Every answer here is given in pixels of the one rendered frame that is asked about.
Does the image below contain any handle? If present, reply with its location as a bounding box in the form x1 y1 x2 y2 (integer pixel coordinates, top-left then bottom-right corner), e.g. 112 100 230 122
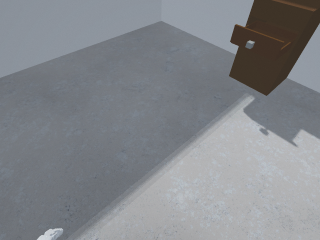
245 40 255 49

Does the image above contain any drawer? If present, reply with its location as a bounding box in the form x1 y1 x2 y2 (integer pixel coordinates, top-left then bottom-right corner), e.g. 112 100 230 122
230 20 298 61

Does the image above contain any left robot hand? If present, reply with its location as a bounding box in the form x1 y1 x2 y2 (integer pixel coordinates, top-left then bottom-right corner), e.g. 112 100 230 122
37 228 64 240

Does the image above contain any cabinet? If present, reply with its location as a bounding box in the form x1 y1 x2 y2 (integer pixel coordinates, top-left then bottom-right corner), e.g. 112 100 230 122
229 0 320 96

